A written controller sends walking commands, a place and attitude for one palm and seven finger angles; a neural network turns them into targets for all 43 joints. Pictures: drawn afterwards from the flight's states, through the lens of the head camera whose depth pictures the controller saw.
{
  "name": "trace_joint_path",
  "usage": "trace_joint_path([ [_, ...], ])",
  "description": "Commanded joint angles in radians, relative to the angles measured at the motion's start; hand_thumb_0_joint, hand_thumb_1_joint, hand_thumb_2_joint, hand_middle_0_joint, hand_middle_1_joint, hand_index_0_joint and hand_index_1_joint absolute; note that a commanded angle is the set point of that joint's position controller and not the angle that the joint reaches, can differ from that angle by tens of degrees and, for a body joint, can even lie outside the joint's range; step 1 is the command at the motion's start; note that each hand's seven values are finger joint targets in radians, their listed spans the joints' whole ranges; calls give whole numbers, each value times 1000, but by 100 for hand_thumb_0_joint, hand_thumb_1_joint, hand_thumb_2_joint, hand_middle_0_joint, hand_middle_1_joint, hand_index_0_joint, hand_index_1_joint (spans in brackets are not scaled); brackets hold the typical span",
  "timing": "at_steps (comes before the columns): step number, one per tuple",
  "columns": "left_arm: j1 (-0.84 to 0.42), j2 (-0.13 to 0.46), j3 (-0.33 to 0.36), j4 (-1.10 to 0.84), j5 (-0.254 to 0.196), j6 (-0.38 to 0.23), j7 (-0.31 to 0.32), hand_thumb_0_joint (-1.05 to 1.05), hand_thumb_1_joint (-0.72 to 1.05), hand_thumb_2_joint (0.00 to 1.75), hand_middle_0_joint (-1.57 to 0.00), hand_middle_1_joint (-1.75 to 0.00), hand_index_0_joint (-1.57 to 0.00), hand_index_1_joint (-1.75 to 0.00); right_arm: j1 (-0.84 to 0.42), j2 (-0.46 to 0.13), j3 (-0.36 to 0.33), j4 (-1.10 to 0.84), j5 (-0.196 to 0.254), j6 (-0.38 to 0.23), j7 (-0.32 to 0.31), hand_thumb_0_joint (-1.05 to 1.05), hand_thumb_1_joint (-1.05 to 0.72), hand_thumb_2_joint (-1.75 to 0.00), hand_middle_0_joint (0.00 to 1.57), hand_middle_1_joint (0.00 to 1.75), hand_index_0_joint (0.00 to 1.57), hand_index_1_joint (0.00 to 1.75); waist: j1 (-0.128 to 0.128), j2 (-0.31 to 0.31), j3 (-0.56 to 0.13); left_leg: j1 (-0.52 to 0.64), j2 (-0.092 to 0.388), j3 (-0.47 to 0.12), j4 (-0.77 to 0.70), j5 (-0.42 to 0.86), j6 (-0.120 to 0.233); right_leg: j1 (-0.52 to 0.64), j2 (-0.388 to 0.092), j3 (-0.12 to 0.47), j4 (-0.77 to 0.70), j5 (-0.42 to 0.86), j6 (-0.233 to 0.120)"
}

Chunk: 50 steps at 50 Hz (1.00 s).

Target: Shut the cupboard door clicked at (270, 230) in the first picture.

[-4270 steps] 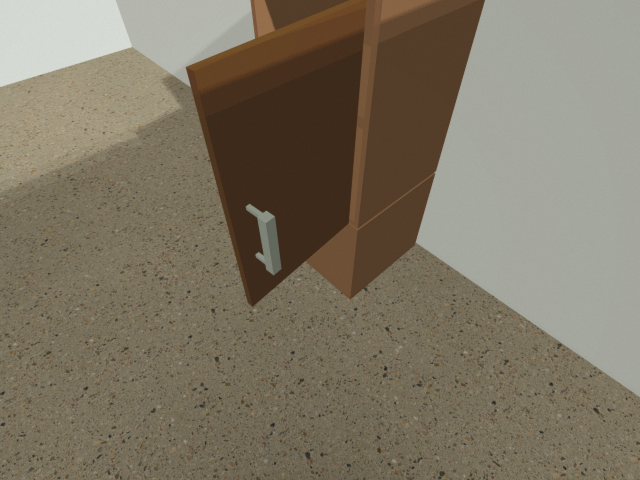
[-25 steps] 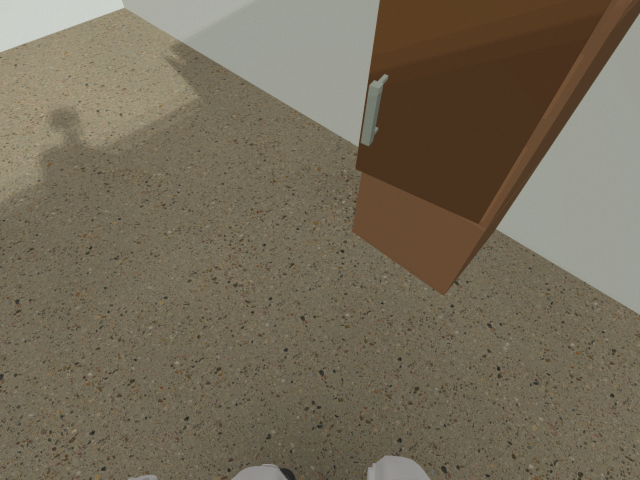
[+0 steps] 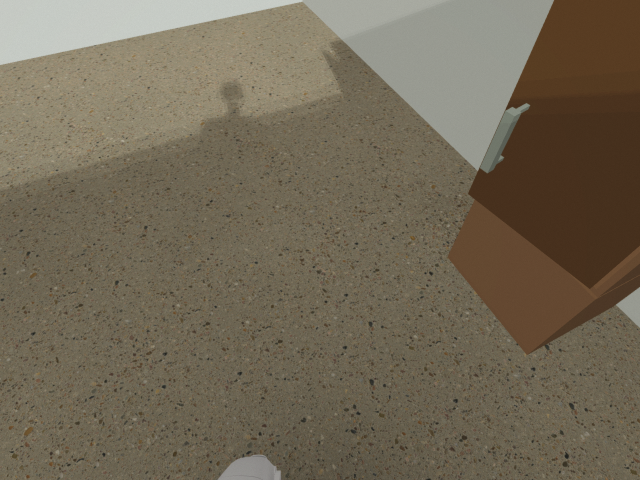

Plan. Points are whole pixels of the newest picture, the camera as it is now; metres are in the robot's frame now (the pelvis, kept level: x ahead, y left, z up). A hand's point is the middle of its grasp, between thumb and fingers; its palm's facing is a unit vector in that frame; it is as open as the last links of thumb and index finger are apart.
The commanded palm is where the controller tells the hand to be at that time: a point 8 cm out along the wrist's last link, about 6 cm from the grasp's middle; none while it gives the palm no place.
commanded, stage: walk to a spot facing it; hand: left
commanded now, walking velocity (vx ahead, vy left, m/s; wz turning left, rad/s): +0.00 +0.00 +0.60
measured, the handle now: (505, 138) +0.82 -0.39 -0.11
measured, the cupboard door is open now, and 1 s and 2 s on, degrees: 10 10 10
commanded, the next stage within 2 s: turn to face it in 0.82 s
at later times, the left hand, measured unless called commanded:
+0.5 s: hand out of the picture +0.09 +0.22 -0.14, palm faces +0.29 -0.90 -0.31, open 7.3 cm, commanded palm none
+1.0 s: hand out of the picture +0.03 +0.19 -0.20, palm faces +0.61 -0.77 -0.21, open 7.4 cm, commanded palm none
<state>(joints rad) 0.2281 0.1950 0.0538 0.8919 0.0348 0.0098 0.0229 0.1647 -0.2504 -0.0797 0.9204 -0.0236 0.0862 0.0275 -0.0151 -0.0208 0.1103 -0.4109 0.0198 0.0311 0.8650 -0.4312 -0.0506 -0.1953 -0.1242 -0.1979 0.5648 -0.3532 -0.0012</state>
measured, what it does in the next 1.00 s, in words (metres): walks ahead, turning left: left foot, then right foot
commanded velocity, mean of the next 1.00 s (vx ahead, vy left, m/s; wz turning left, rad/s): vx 0.15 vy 0.00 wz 0.46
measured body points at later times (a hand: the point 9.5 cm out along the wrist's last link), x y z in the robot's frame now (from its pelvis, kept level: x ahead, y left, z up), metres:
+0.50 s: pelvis +0.06 -0.02 -0.01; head +0.09 -0.04 +0.44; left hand +0.07 +0.26 -0.12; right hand +0.15 -0.26 -0.17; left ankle -0.01 +0.12 -0.69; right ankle +0.11 -0.11 -0.74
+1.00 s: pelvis +0.16 +0.05 -0.02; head +0.20 +0.10 +0.43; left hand +0.00 +0.23 -0.18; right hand +0.41 -0.07 -0.14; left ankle +0.16 +0.15 -0.74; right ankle +0.15 -0.11 -0.67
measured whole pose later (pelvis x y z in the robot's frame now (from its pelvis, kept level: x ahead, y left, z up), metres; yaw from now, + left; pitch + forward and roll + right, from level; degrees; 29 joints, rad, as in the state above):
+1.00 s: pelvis +0.16 +0.05 -0.02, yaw +34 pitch +0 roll +0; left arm 0.33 0.20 0.07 0.98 0.02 0.03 0.02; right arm 0.06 -0.20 -0.03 0.87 -0.03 0.01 0.01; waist 0.04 -0.05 0.14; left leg -0.41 -0.01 0.13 0.67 -0.26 0.08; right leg -0.34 -0.15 -0.13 1.11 -0.57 0.05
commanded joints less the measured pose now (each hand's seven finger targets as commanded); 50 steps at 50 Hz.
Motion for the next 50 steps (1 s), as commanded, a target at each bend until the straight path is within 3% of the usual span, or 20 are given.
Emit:
trace_joint_path([
  [1,81,241,74,-38,-1,-12,14,0,90,90,-20,-30,-20,-30,-32,-42,0,-96,9,-49,-1,0,-90,-90,20,30,20,30,36,-180,-143,48,-17,65,-243,55,14,155,-233,124,-21,718,-96],
  [3,76,213,69,-47,-17,-8,7,0,90,90,-20,-30,-20,-30,79,-109,-15,-64,1,-63,-3,0,-90,-90,20,30,20,30,-29,-14,-213,346,26,1,-453,346,46,-20,-176,37,188,518,-12],
  [4,63,139,53,-84,-24,-4,-3,0,90,90,-20,-30,-20,-30,140,-226,-45,-53,-8,-69,-11,0,-90,-90,20,30,20,30,-64,310,-247,519,297,-358,-479,628,169,-322,-24,3,404,-112,64],
  [5,-40,129,32,-128,-12,1,-2,0,90,90,-20,-30,-20,-30,219,-259,-51,-26,-2,-62,-19,0,-90,-90,20,30,20,30,-102,311,-231,525,381,-451,-495,703,264,-436,9,99,520,-326,61],
  [6,-67,145,38,-144,-10,2,-5,0,90,90,-20,-30,-20,-30,210,-251,-41,-25,-10,-59,-25,0,-90,-90,20,30,20,30,-94,221,-196,448,391,-416,-527,421,288,-440,-13,149,547,-289,49],
  [10,-77,146,49,-96,-6,-2,-34,0,90,90,-20,-30,-20,-30,68,-174,-16,-66,-12,-82,-40,0,-90,-90,20,30,20,30,-33,209,-76,263,227,-358,-596,65,213,-428,3,181,528,-71,51],
  [19,61,128,49,-59,-8,-20,-51,0,90,90,-20,-30,-20,-30,8,-178,-26,-65,-10,-84,-30,0,-90,-90,20,30,20,30,49,165,-61,-1,128,-332,-538,-149,188,-27,111,83,61,37,63],
  [20,158,158,61,-34,-5,-28,-47,0,90,90,-20,-30,-20,-30,-26,-159,-25,-75,-3,-84,-29,0,-90,-90,20,30,20,30,104,102,-83,-140,73,-294,-423,-193,162,159,100,112,-34,38,58],
  [21,267,227,77,-10,6,-42,-35,0,90,90,-20,-30,-20,-30,-26,-91,-10,-91,7,-89,-26,0,-90,-90,20,30,20,30,156,-130,-129,-308,-39,-175,-169,-224,109,330,-73,305,-215,-187,23],
  [22,289,307,86,-15,9,-41,-19,0,90,90,-20,-30,-20,-30,-30,-28,2,-120,11,-95,-23,0,-90,-90,20,30,20,30,167,-398,-132,-398,-112,-70,188,-236,66,298,-357,701,-425,-440,-69],
  [23,213,282,72,-32,-6,-37,-13,0,90,90,-20,-30,-20,-30,-35,-85,-13,-118,-6,-87,-15,0,-90,-90,20,30,20,30,110,-276,-50,-386,-38,-132,363,-149,69,120,-386,739,-481,-546,-102],
  [25,63,207,64,-62,-7,-50,-3,0,90,90,-20,-30,-20,-30,41,-64,-21,-70,-14,-80,-5,0,-90,-90,20,30,20,30,16,-185,-50,-327,29,-123,445,23,57,17,-338,602,-453,-450,-93],
  [29,68,126,39,-34,-10,-77,-6,0,90,90,-20,-30,-20,-30,47,-14,-6,-31,-6,-64,19,0,-90,-90,20,30,20,30,-4,-118,-29,-255,51,-45,370,198,23,13,-203,151,-381,101,-56],
  [39,202,141,41,44,-4,-65,8,0,90,90,-20,-30,-20,-30,-121,22,25,-87,-3,-62,23,0,-90,-90,20,30,20,30,51,-133,-54,-206,44,84,-80,144,35,252,-255,-38,-195,766,-74],
  [42,171,182,57,27,-4,-60,7,0,90,90,-20,-30,-20,-30,-44,-8,17,-85,-3,-75,16,0,-90,-90,20,30,20,30,13,-142,-118,-11,-7,113,-221,130,72,232,-277,-60,-34,911,-66],
  [44,141,182,63,5,-16,-51,2,0,90,90,-20,-30,-20,-30,134,-102,-10,-44,-10,-83,6,0,-90,-90,20,30,20,30,-87,-4,-240,355,16,62,-380,410,90,35,-219,-99,273,621,-7],
  [45,154,122,49,-26,-29,-41,-10,0,90,90,-20,-30,-20,-30,209,-231,-41,-35,-15,-89,-3,0,-90,-90,20,30,20,30,-105,313,-316,577,309,-328,-377,833,217,-288,-42,-72,552,-153,69],
  [46,95,111,32,-64,-26,-28,1,0,90,90,-20,-30,-20,-30,261,-270,-43,-21,5,-83,-22,0,-90,-90,20,30,20,30,-130,292,-385,609,423,-456,-421,1062,312,-381,10,88,690,-351,59],
  [47,84,103,33,-73,-23,-19,12,0,90,90,-20,-30,-20,-30,216,-235,-25,-25,6,-78,-32,0,-90,-90,20,30,20,30,-92,144,-310,481,436,-339,-452,879,320,-351,-25,150,696,-304,42],
  [50,131,61,23,13,-9,3,4,0,90,90,-20,-30,-20,-30,-6,-104,20,-74,-3,-92,-55,0,-90,-90,20,30,20,30,-6,206,-171,212,303,-198,-550,427,230,-292,-34,194,617,-125,45],
])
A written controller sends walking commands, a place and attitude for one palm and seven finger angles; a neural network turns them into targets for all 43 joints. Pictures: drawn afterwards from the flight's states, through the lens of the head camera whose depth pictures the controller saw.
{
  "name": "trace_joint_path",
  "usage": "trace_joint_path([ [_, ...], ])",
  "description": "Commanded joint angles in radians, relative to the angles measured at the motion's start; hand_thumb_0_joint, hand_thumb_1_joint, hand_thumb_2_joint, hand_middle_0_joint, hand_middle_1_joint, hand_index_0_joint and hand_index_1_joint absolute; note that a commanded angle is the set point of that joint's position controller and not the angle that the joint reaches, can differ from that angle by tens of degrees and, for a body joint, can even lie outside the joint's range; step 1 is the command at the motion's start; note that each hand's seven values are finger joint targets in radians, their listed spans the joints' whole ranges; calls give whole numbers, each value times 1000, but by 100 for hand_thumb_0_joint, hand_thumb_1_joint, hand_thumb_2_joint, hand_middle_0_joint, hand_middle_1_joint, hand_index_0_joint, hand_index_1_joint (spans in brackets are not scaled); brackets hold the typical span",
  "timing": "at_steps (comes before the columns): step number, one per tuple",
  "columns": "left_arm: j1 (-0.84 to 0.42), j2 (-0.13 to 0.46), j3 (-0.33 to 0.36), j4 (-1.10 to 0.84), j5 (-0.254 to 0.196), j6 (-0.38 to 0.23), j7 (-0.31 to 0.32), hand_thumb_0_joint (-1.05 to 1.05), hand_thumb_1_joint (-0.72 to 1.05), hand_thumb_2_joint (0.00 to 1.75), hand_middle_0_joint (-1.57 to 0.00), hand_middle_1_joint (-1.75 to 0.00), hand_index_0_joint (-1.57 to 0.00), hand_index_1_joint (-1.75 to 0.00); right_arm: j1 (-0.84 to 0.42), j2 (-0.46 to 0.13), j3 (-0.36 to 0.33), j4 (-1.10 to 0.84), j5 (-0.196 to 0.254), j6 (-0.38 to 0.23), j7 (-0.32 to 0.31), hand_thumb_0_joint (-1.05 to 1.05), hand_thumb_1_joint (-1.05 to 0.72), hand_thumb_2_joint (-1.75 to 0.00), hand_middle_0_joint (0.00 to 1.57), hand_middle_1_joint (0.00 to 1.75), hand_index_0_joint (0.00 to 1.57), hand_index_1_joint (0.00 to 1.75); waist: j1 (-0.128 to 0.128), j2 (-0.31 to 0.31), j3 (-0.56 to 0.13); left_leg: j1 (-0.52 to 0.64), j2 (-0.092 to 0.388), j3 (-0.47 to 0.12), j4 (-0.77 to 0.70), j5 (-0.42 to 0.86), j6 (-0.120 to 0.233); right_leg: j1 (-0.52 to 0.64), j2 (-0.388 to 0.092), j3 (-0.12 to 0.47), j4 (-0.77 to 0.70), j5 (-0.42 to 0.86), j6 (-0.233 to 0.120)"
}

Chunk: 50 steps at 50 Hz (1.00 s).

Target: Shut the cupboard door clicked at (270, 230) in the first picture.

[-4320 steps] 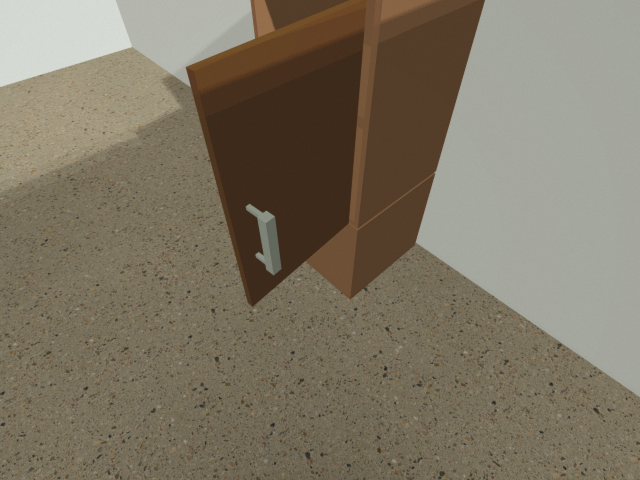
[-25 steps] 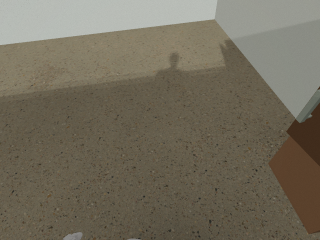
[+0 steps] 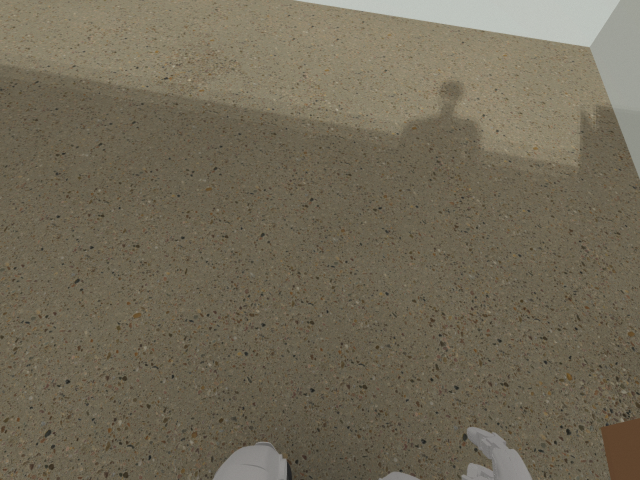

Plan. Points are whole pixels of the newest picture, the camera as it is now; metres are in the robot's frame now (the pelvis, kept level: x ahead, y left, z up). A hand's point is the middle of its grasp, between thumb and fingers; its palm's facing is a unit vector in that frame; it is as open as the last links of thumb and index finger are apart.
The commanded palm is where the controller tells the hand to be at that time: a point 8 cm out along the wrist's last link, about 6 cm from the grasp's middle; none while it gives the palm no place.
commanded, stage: turn to face it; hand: left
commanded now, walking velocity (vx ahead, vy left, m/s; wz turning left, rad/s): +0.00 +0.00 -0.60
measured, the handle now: out of the picture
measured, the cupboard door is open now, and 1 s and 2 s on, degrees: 10 10 10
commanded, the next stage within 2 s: none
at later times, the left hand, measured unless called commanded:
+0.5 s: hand (222, 465) +0.14 +0.14 -0.14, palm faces -0.18 -0.95 -0.24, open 7.3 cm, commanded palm none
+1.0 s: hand (241, 353) +0.29 +0.15 -0.14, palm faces -0.49 -0.84 -0.23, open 7.3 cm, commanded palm none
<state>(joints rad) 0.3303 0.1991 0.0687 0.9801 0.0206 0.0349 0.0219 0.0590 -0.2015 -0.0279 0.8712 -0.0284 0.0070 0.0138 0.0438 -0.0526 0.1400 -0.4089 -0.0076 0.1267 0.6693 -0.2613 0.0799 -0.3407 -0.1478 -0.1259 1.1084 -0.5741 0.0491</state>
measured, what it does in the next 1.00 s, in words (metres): steps on the spot, turning right: right foot, then left foot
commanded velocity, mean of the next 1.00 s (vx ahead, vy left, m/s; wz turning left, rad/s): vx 0.00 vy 0.00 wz -0.60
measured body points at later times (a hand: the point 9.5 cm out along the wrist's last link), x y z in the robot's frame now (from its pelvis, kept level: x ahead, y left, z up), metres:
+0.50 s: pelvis +0.06 -0.03 +0.02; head +0.10 -0.06 +0.47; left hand +0.15 +0.19 -0.12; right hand +0.07 -0.30 -0.13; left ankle +0.05 +0.11 -0.64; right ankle +0.03 -0.12 -0.72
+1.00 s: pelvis +0.08 +0.01 +0.03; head +0.13 +0.00 +0.47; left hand +0.31 +0.19 -0.12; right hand +0.02 -0.24 -0.10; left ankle +0.14 +0.10 -0.72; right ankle -0.02 -0.10 -0.64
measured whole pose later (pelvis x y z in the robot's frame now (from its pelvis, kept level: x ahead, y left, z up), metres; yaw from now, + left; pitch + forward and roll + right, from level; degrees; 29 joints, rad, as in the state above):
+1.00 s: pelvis +0.08 +0.01 +0.03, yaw -34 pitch +1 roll -2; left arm 0.16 0.29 0.11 0.87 0.02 0.09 -0.04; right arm 0.21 -0.18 -0.01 0.89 -0.03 0.02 -0.03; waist 0.02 -0.02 0.09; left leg -0.21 0.11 0.16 0.46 -0.25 0.00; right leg -0.46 -0.02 -0.02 1.04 -0.42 0.06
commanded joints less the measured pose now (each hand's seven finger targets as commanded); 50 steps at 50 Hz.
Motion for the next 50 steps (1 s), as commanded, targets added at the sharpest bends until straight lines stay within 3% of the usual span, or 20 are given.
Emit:
trace_joint_path([
  [1,47,49,4,-54,7,-16,2,0,90,90,-20,-30,-20,-30,90,-129,-21,-18,1,-18,-46,0,-90,-90,20,30,20,30,-46,198,-177,188,303,-259,-369,266,80,-131,6,129,35,142,-8],
  [4,61,26,-6,-26,4,-8,-1,0,90,90,-20,-30,-20,-30,94,-127,-14,13,1,-28,-51,0,-90,-90,20,30,20,30,-26,114,-189,187,296,-188,-381,288,73,-55,35,127,-135,171,-16],
  [10,1,47,12,-62,9,11,-18,0,90,90,-20,-30,-20,-30,74,-151,-39,33,-1,5,-45,0,-90,-90,20,30,20,30,-25,177,-105,140,338,-125,-371,73,75,-22,93,64,-309,192,-19],
  [14,28,59,28,-79,10,0,-26,0,90,90,-20,-30,-20,-30,79,-157,-57,30,4,11,-43,0,-90,-90,20,30,20,30,-5,134,-127,152,312,-49,-210,148,21,74,116,52,-523,373,-33],
  [15,47,97,35,-79,12,-11,-25,0,90,90,-20,-30,-20,-30,82,-144,-58,25,9,11,-39,0,-90,-90,20,30,20,30,4,52,-138,131,251,2,-105,102,-28,110,77,150,-622,519,-60],
  [16,56,176,50,-82,23,-25,-18,0,90,90,-20,-30,-20,-30,89,-88,-54,3,16,10,-37,0,-90,-90,20,30,20,30,9,-187,-160,15,124,86,82,-117,-91,173,-108,411,-729,738,-134],
  [17,79,229,55,-75,16,-29,-14,0,90,90,-20,-30,-20,-30,51,-67,-43,-25,16,17,-36,0,-90,-90,20,30,20,30,36,-252,-146,-92,26,24,302,-376,-114,191,-233,552,-792,931,-260],
  [18,74,220,54,-78,10,-27,-5,0,90,90,-20,-30,-20,-30,45,-70,-43,-27,14,26,-40,0,-90,-90,20,30,20,30,22,-166,-154,-135,41,-90,417,-349,-113,217,-222,555,-786,902,-296],
  [20,3,176,58,-90,7,-23,11,0,90,90,-20,-30,-20,-30,42,-79,-47,-15,13,23,-41,0,-90,-90,20,30,20,30,-2,-155,-171,-223,63,-135,501,-236,-123,293,-145,496,-736,926,-273],
  [23,-27,158,52,-110,3,-27,8,0,90,90,-20,-30,-20,-30,58,-75,-44,-8,14,21,-38,0,-90,-90,20,30,20,30,-14,-51,-223,-172,59,-137,436,-153,-145,313,-82,396,-714,911,-235],
  [30,-34,191,66,-108,11,-18,0,0,90,90,-20,-30,-20,-30,43,-74,-40,-31,21,14,-46,0,-90,-90,20,30,20,30,-1,-69,-193,-76,32,-121,164,-170,-153,276,-62,463,-703,880,-248],
  [34,-115,197,68,-133,6,-5,-6,0,90,90,-20,-30,-20,-30,141,-91,-40,-16,27,2,-54,0,-90,-90,20,30,20,30,-53,-84,-192,148,15,-128,-112,-31,-139,106,-13,490,-647,754,-193],
  [35,-139,176,64,-141,1,-1,-7,0,90,90,-20,-30,-20,-30,187,-108,-44,-3,27,-6,-54,0,-90,-90,20,30,20,30,-79,-40,-203,283,38,-134,-246,67,-139,12,38,452,-600,639,-148],
  [36,-120,123,51,-161,-10,4,-11,0,90,90,-20,-30,-20,-30,216,-186,-53,-1,15,-19,-59,0,-90,-90,20,30,20,30,-82,186,-225,401,219,-307,-370,86,-88,-133,155,364,-477,370,-96],
  [37,-110,96,42,-177,-12,4,-21,0,90,90,-20,-30,-20,-30,238,-267,-68,-14,5,-17,-62,0,-90,-90,20,30,20,30,-82,420,-220,411,450,-514,-412,219,17,-234,236,196,-235,-48,-37],
  [38,-143,134,45,-181,-3,8,-24,0,90,90,-20,-30,-20,-30,233,-270,-64,-26,-3,-8,-63,0,-90,-90,20,30,20,30,-94,308,-182,286,493,-519,-406,221,82,-197,189,213,-65,-61,-32],
  [39,-135,144,56,-171,6,15,-31,0,90,90,-20,-30,-20,-30,176,-227,-51,-39,-6,-10,-64,0,-90,-90,20,30,20,30,-56,249,-139,229,437,-440,-418,229,75,-201,173,217,16,11,-19],
  [40,-129,145,61,-162,10,18,-38,0,90,90,-20,-30,-20,-30,126,-208,-44,-58,-6,-14,-66,0,-90,-90,20,30,20,30,-34,266,-117,206,409,-384,-402,266,67,-217,154,197,72,45,-12],
  [42,-125,134,57,-155,5,25,-52,0,90,90,-20,-30,-20,-30,113,-186,-37,-65,-7,-13,-67,0,-90,-90,20,30,20,30,-22,213,-110,221,340,-247,-377,327,43,-213,137,174,89,117,2],
  [50,-222,95,31,-205,1,23,-64,0,90,90,-20,-30,-20,-30,221,-200,-59,-15,-3,-12,-53,0,-90,-90,20,30,20,30,-82,257,-176,371,350,-79,-294,488,50,-149,116,65,-216,149,6],
])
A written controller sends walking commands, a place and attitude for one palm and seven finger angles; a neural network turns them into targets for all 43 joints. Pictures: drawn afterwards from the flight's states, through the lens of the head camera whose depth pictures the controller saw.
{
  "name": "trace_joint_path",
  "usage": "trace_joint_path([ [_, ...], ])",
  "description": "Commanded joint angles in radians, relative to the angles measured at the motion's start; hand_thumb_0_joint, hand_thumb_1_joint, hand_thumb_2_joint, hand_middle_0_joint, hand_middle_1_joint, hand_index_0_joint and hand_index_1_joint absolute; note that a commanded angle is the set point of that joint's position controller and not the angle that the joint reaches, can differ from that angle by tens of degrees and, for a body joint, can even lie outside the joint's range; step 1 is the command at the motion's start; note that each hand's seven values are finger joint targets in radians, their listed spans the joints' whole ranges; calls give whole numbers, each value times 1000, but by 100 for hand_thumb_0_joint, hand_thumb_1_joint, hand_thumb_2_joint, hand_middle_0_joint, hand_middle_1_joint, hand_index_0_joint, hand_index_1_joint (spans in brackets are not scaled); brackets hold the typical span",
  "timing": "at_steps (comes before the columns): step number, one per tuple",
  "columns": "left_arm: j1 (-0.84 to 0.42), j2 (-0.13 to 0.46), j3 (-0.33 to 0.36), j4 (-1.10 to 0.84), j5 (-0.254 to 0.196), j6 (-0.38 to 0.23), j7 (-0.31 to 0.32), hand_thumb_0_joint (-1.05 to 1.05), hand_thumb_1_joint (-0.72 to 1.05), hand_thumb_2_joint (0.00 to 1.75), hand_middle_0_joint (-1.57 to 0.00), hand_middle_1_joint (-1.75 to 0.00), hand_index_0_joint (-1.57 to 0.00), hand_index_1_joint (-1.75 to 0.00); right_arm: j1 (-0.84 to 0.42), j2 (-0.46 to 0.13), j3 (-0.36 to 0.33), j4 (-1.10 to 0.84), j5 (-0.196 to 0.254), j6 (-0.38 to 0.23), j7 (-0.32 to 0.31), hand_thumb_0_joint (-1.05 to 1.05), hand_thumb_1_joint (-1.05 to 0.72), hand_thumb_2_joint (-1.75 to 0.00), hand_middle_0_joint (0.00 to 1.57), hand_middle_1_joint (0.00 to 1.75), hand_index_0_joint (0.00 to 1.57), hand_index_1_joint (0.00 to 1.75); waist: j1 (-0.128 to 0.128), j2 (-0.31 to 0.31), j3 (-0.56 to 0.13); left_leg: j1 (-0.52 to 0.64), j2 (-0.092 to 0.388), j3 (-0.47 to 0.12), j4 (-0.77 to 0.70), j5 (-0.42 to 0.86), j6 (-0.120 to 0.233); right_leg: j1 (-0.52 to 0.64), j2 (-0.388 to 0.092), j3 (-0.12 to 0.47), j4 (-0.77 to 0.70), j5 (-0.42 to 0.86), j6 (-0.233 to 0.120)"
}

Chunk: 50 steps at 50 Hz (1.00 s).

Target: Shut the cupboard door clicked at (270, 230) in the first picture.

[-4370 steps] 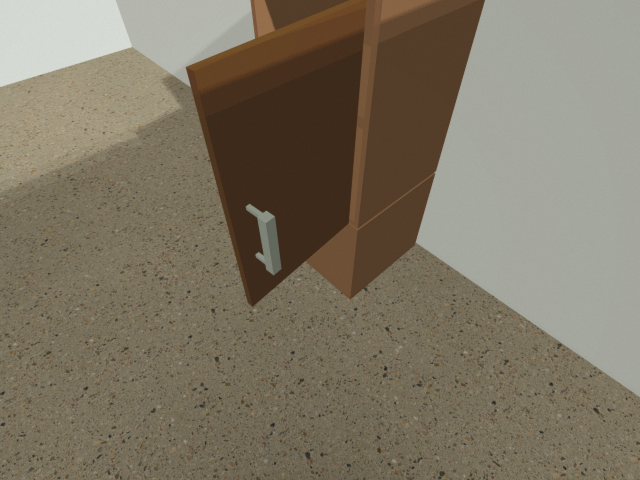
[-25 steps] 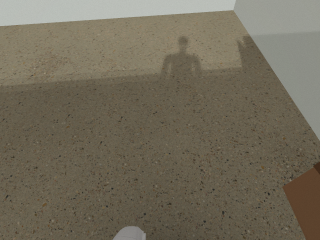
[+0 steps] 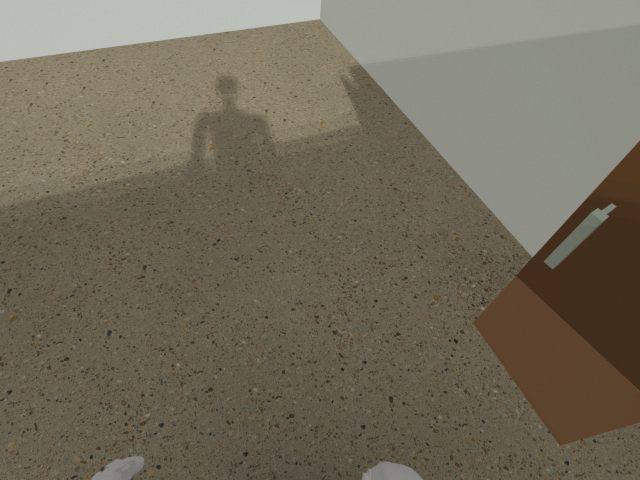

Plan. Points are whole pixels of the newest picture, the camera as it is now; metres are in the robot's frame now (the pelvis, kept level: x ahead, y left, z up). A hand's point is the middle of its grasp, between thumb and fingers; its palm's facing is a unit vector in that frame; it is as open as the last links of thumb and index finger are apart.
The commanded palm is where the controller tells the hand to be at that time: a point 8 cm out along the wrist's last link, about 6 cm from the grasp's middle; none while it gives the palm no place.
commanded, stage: turn to face it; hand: left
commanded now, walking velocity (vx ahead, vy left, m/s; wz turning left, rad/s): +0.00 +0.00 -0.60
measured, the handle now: (579, 236) +0.60 -0.49 -0.12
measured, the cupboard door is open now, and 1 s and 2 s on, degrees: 10 10 10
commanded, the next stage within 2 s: take the last steps up to it in 1.50 s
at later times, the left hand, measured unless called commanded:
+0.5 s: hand out of the picture +0.14 +0.14 -0.17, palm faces -0.24 -0.95 -0.21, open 7.3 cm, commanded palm none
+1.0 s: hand (257, 408) +0.23 +0.11 -0.16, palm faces -0.55 -0.80 -0.25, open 7.4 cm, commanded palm none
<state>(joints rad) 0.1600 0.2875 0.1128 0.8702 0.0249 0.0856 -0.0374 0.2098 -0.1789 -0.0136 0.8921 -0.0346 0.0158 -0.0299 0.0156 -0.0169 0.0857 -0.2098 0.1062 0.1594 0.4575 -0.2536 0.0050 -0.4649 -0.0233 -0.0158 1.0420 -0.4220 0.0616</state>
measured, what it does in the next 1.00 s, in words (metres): steps on the spot, turning right: right foot, then left foot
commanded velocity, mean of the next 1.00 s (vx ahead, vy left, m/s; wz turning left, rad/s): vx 0.00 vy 0.00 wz -0.60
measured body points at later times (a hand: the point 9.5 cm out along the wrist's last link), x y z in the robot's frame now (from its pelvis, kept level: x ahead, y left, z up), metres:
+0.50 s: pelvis +0.01 -0.03 -0.01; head +0.06 -0.03 +0.44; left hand +0.15 +0.19 -0.15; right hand +0.04 -0.31 -0.14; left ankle +0.06 +0.10 -0.71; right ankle -0.02 -0.14 -0.74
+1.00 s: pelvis +0.02 -0.01 -0.01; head +0.05 -0.03 +0.44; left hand +0.26 +0.15 -0.14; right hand -0.09 -0.25 -0.15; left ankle +0.07 +0.09 -0.74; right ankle -0.06 -0.11 -0.72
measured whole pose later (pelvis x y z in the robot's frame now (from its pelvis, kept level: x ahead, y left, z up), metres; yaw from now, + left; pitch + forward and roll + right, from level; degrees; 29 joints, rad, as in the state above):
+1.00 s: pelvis +0.02 -0.01 -0.01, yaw -36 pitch +0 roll -1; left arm 0.15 0.26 0.09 0.88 0.02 0.08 -0.04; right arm 0.25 -0.22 -0.04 0.92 -0.03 0.02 -0.02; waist -0.01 0.02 0.08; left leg -0.21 0.16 0.28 0.55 -0.32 -0.01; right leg -0.35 -0.03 -0.07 0.77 -0.40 0.04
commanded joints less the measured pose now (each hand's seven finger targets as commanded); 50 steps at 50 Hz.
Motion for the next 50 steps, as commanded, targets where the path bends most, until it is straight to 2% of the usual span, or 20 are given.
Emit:
trace_joint_path([
  [1,-53,4,-16,-97,-4,-30,-5,0,90,90,-20,-30,-20,-30,71,-231,-76,-34,2,-19,-7,0,-90,-90,20,30,20,30,-54,233,-126,164,238,-102,-66,492,124,6,-1,-57,-198,-6,-12],
  [4,-24,14,-17,-91,-4,-39,-2,0,90,90,-20,-30,-20,-30,49,-252,-88,-33,4,-15,1,0,-90,-90,20,30,20,30,-40,241,-140,136,250,-67,0,482,96,118,18,-87,-368,42,-38],
  [6,69,52,-7,-64,-2,-50,2,0,90,90,-20,-30,-20,-30,23,-254,-89,-39,13,-13,7,0,-90,-90,20,30,20,30,17,172,-160,20,207,-12,140,362,26,314,13,-77,-584,257,-62],
  [7,141,141,9,-42,7,-61,13,0,90,90,-20,-30,-20,-30,19,-202,-82,-58,24,-10,13,0,-90,-90,20,30,20,30,51,-47,-198,-136,124,51,320,123,-36,477,-145,114,-675,445,-115],
  [8,181,234,29,-27,8,-67,28,0,90,90,-20,-30,-20,-30,-41,-133,-60,-110,22,-6,13,0,-90,-90,20,30,20,30,77,-311,-155,-385,-26,35,559,-397,-81,513,-358,416,-687,793,-230],
  [9,201,236,24,-21,-5,-63,39,0,90,90,-20,-30,-20,-30,-51,-171,-56,-110,21,13,1,0,-90,-90,20,30,20,30,83,-242,-162,-399,-15,-116,698,-389,-71,446,-392,422,-697,750,-296],
  [10,155,201,21,-32,-8,-57,46,0,90,90,-20,-30,-20,-30,-66,-160,-59,-106,19,18,3,0,-90,-90,20,30,20,30,58,-144,-102,-441,1,-153,735,-309,-69,419,-344,363,-702,691,-287],
  [11,92,172,21,-47,-2,-60,54,0,90,90,-20,-30,-20,-30,-49,-152,-60,-92,18,15,-2,0,-90,-90,20,30,20,30,28,-240,-110,-474,9,-165,743,-262,-77,434,-291,363,-694,658,-271],
  [15,14,112,-1,-74,-6,-70,53,0,90,90,-20,-30,-20,-30,-14,-161,-62,-55,17,19,9,0,-90,-90,20,30,20,30,-17,-124,-129,-352,-4,-163,676,-106,-98,340,-197,226,-677,625,-227],
  [23,51,139,11,-60,6,-66,47,0,90,90,-20,-30,-20,-30,-63,-136,-58,-90,23,9,6,0,-90,-90,20,30,20,30,1,-111,-120,-262,-54,-158,378,-159,-93,301,-193,364,-667,531,-264],
  [27,8,133,14,-61,-4,-54,46,0,90,90,-20,-30,-20,-30,37,-139,-55,-61,32,-10,-4,0,-90,-90,20,30,20,30,-46,-115,-155,-18,-87,-147,39,1,-76,201,-132,374,-564,540,-189],
  [28,8,95,5,-69,-13,-50,44,0,90,90,-20,-30,-20,-30,69,-179,-60,-51,29,-21,-9,0,-90,-90,20,30,20,30,-57,-24,-173,125,-17,-195,-91,63,-59,90,-57,321,-495,412,-139],
  [29,49,32,-6,-82,-23,-46,35,0,90,90,-20,-30,-20,-30,75,-276,-76,-57,14,-29,-12,0,-90,-90,20,30,20,30,-50,260,-192,244,227,-440,-170,134,25,-89,90,185,-313,54,-76],
  [30,25,44,-13,-92,-15,-50,31,0,90,90,-20,-30,-20,-30,103,-312,-82,-68,13,-21,-13,0,-90,-90,20,30,20,30,-66,331,-177,190,375,-537,-174,270,118,-108,81,76,-88,-209,-43],
  [31,16,63,-4,-86,-3,-44,27,0,90,90,-20,-30,-20,-30,82,-286,-72,-73,3,-19,-17,0,-90,-90,20,30,20,30,-57,244,-146,106,369,-498,-176,296,151,-94,48,103,50,-189,-35],
  [33,33,76,13,-56,2,-33,14,0,90,90,-20,-30,-20,-30,-10,-228,-53,-96,2,-23,-24,0,-90,-90,20,30,20,30,-10,217,-83,33,277,-351,-168,345,122,-99,23,91,167,-85,-16],
  [37,41,33,2,-45,-4,-24,0,0,90,90,-20,-30,-20,-30,16,-208,-50,-81,6,-26,-23,0,-90,-90,20,30,20,30,-9,173,-116,137,202,-163,-121,459,94,-118,8,34,159,16,6],
  [45,-53,6,-16,-77,-3,-29,-4,0,90,90,-20,-30,-20,-30,79,-229,-75,-28,4,-19,-5,0,-90,-90,20,30,20,30,-57,231,-116,156,253,-70,-70,471,118,-2,-9,-60,-186,-10,-12],
  [48,-19,11,-17,-71,-5,-35,-2,0,90,90,-20,-30,-20,-30,47,-253,-85,-28,4,-15,1,0,-90,-90,20,30,20,30,-39,248,-123,115,276,-45,-26,412,99,94,5,-84,-321,19,-38],
  [50,59,45,-9,-46,-2,-44,3,0,90,90,-20,-30,-20,-30,21,-251,-86,-30,11,-12,7,0,-90,-90,20,30,20,30,12,177,-138,-10,242,1,98,300,34,294,7,-80,-534,210,-64],
])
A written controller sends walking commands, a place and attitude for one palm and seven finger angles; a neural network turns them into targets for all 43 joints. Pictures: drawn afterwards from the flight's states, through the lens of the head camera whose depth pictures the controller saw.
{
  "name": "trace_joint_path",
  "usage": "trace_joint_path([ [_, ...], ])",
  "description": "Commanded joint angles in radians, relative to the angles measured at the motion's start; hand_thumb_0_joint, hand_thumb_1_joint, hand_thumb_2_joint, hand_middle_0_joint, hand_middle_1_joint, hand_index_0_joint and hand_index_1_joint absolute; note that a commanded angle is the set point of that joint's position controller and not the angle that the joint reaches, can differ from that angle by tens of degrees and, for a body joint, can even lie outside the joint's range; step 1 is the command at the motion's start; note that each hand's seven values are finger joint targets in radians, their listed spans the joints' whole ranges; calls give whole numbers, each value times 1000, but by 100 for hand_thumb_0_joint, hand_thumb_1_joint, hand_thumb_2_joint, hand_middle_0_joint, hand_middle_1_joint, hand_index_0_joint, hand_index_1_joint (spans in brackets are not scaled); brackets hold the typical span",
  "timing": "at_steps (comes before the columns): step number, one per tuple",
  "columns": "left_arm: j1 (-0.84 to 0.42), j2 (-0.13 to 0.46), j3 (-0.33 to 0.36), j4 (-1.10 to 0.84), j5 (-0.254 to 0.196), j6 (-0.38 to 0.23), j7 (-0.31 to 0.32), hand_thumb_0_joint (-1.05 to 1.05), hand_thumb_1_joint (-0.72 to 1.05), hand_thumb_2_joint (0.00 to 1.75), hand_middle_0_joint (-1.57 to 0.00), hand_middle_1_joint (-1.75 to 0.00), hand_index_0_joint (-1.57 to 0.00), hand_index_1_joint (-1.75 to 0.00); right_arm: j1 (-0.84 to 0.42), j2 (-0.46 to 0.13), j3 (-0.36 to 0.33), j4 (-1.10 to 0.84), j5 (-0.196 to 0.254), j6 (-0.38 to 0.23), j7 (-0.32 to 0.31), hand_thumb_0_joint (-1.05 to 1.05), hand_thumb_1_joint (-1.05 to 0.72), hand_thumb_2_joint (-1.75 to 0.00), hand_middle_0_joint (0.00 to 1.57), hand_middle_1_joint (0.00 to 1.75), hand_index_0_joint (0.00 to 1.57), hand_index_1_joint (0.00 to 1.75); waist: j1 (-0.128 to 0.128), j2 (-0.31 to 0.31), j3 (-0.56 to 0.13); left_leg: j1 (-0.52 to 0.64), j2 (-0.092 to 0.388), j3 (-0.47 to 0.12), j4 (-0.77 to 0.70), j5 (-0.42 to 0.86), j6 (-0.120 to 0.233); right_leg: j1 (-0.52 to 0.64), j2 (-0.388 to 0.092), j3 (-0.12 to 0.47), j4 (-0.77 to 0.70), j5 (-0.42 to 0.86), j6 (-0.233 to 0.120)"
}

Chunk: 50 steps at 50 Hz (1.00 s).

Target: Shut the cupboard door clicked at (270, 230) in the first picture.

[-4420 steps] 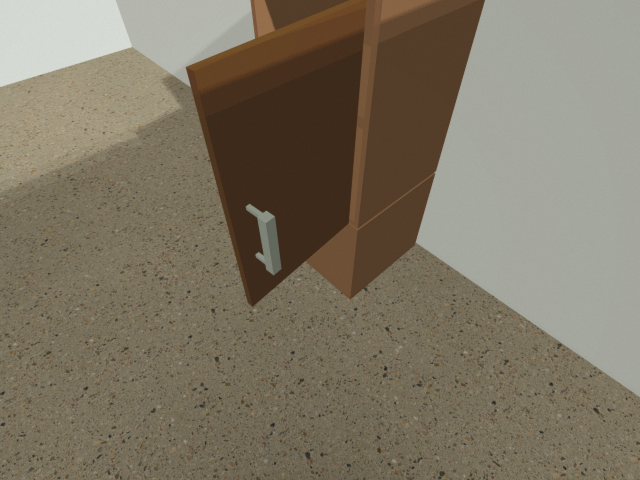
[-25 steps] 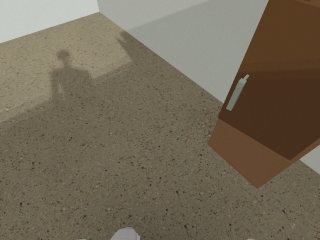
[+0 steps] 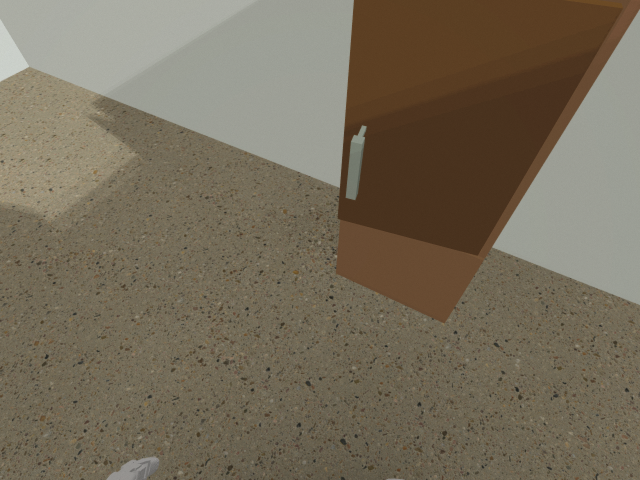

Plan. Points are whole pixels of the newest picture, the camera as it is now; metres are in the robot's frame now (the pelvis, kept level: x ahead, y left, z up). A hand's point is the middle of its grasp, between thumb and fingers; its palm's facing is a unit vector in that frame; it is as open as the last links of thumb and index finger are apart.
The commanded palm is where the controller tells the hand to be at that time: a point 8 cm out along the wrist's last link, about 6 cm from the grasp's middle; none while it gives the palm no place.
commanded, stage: turn to face it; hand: left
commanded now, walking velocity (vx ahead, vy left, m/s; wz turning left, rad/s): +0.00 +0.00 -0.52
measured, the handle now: (357, 163) +0.74 -0.05 -0.11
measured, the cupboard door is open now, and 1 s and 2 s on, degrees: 10 10 10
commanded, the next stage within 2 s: take the last steps up to it in 0.50 s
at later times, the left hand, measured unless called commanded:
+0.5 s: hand out of the picture +0.12 +0.18 -0.18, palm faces -0.14 -0.98 -0.17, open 7.3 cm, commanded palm none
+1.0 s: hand (253, 439) +0.19 +0.11 -0.16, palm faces -0.31 -0.93 -0.21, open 7.3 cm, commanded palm none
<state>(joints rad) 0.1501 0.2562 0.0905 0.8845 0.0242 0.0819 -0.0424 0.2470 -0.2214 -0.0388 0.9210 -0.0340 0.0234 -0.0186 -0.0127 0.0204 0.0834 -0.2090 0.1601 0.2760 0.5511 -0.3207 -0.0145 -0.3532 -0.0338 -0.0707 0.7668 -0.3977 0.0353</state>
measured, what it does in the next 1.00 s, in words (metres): steps on the spot, turning right: right foot, then left foot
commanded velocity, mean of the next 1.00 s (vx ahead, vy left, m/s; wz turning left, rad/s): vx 0.12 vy -0.02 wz -0.23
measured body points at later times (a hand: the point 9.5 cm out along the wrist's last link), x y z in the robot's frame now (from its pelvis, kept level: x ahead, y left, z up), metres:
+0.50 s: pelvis +0.02 +0.00 -0.01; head +0.05 +0.02 +0.44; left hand +0.13 +0.23 -0.17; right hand +0.05 -0.26 -0.13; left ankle +0.05 +0.11 -0.74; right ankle +0.00 -0.12 -0.73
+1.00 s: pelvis +0.05 -0.04 +0.00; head +0.05 -0.06 +0.45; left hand +0.21 +0.16 -0.14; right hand -0.08 -0.26 -0.16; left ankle +0.05 +0.09 -0.71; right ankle +0.00 -0.13 -0.74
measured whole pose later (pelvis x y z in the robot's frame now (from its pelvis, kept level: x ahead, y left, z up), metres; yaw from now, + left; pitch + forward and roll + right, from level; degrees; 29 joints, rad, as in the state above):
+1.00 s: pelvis +0.05 -0.04 +0.00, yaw -19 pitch -1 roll +0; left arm 0.19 0.18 0.05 0.99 0.03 -0.01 -0.03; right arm 0.38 -0.23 -0.05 1.09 -0.03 0.03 -0.01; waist -0.04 0.04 0.01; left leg -0.29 0.09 0.09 0.81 -0.48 0.00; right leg -0.20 0.01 -0.08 0.53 -0.31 -0.05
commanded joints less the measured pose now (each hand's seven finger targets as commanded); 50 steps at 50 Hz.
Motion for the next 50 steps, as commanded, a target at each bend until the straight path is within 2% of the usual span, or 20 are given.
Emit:
trace_joint_path([
  [1,155,147,27,-38,5,-53,16,0,90,90,-20,-30,-20,-30,-21,-173,-54,-71,20,-18,1,0,-90,-90,20,30,20,30,83,-36,-174,-116,112,-55,182,202,-7,324,-95,117,-382,338,-78],
  [2,205,260,48,-22,10,-66,33,0,90,90,-20,-30,-20,-30,-71,-86,-29,-123,21,-16,5,0,-90,-90,20,30,20,30,114,-364,-154,-391,-63,-49,440,-319,-63,404,-331,481,-426,686,-189],
  [3,230,272,43,-12,-8,-63,45,0,90,90,-20,-30,-20,-30,-86,-128,-29,-129,19,4,-7,0,-90,-90,20,30,20,30,115,-312,-158,-404,-70,-210,590,-347,-56,327,-385,508,-435,749,-261],
  [4,175,240,35,-28,-10,-62,49,0,90,90,-20,-30,-20,-30,-68,-115,-31,-116,21,11,-5,0,-90,-90,20,30,20,30,77,-208,-115,-430,-54,-265,648,-252,-52,288,-344,434,-451,599,-258],
  [5,101,203,40,-42,-6,-63,62,0,90,90,-20,-30,-20,-30,-65,-105,-35,-107,18,10,-8,0,-90,-90,20,30,20,30,50,-276,-123,-476,-46,-275,655,-197,-57,313,-292,436,-447,565,-235],
  [9,31,135,8,-65,-9,-72,56,0,90,90,-20,-30,-20,-30,-28,-112,-35,-57,13,16,2,0,-90,-90,20,30,20,30,4,-171,-114,-352,-55,-277,600,-27,-76,190,-182,265,-434,542,-193],
  [13,52,135,11,-53,-4,-73,52,0,90,90,-20,-30,-20,-30,-31,-96,-34,-52,11,18,3,0,-90,-90,20,30,20,30,12,-125,-98,-329,-78,-268,506,-10,-76,171,-173,299,-466,397,-206],
  [19,74,148,22,-32,7,-67,55,0,90,90,-20,-30,-20,-30,-59,-75,-23,-67,21,-1,-6,0,-90,-90,20,30,20,30,31,-152,-102,-231,-108,-258,226,-97,-58,187,-195,378,-418,483,-245],
  [22,34,128,19,-27,-4,-60,58,0,90,90,-20,-30,-20,-30,52,-72,-18,-24,26,-19,-16,0,-90,-90,20,30,20,30,-22,-132,-134,16,-126,-253,-92,111,-42,83,-138,361,-316,459,-171],
  [23,45,88,9,-31,-13,-57,55,0,90,90,-20,-30,-20,-30,78,-114,-21,-14,23,-31,-19,0,-90,-90,20,30,20,30,-25,-6,-156,135,-48,-314,-202,182,-20,5,-58,292,-236,360,-119],
  [24,84,33,-1,-39,-21,-52,49,0,90,90,-20,-30,-20,-30,87,-202,-34,-21,10,-37,-22,0,-90,-90,20,30,20,30,-14,246,-160,185,168,-552,-240,345,65,-122,76,166,-73,46,-56],
  [25,75,46,-6,-41,-15,-51,48,0,90,90,-20,-30,-20,-30,79,-225,-37,-35,9,-27,-26,0,-90,-90,20,30,20,30,-15,289,-130,107,272,-617,-261,416,151,-124,73,119,101,-193,-34],
  [26,66,58,2,-35,-8,-43,46,0,90,90,-20,-30,-20,-30,53,-202,-28,-43,-1,-24,-31,0,-90,-90,20,30,20,30,-10,190,-98,16,265,-583,-280,358,186,-99,55,151,216,-186,-33],
  [31,74,27,2,11,-4,-34,27,0,90,90,-20,-30,-20,-30,0,-139,-10,-37,-2,-32,-39,0,-90,-90,20,30,20,30,19,125,-92,79,128,-372,-241,466,148,-133,28,106,261,-46,-6],
  [40,-48,3,-20,-1,7,-59,-2,0,90,90,-20,-30,-20,-30,138,-163,-40,54,-8,-45,-17,0,-90,-90,20,30,20,30,-58,137,-57,161,174,-396,-326,5,166,-136,6,21,-24,-38,-32],
  [44,79,4,-12,59,4,-69,-3,0,90,90,-20,-30,-20,-30,85,-167,-41,68,-3,-42,-10,0,-90,-90,20,30,20,30,17,104,-57,-29,126,-311,-237,-86,115,171,47,-34,-285,109,-53],
  [45,149,38,-4,85,3,-79,4,0,90,90,-20,-30,-20,-30,71,-138,-35,72,5,-44,-3,0,-90,-90,20,30,20,30,54,27,-68,-131,65,-261,-136,-107,82,321,26,16,-389,126,-70],
  [47,305,183,25,141,5,-96,32,0,90,90,-20,-30,-20,-30,-24,-43,-8,5,14,-47,10,0,-90,-90,20,30,20,30,135,-354,-35,-483,-116,-119,317,-335,7,466,-329,527,-615,-175,-231],
  [48,295,165,14,137,-4,-96,42,0,90,90,-20,-30,-20,-30,-53,-90,-16,1,5,-43,13,0,-90,-90,20,30,20,30,121,-228,11,-507,-91,-218,450,-267,17,366,-352,537,-655,-239,-275],
  [50,196,92,3,127,-5,-107,51,0,90,90,-20,-30,-20,-30,-21,-72,-28,40,2,-40,18,0,-90,-90,20,30,20,30,60,-221,64,-499,-54,-249,512,-126,15,291,-287,445,-650,-192,-255],
])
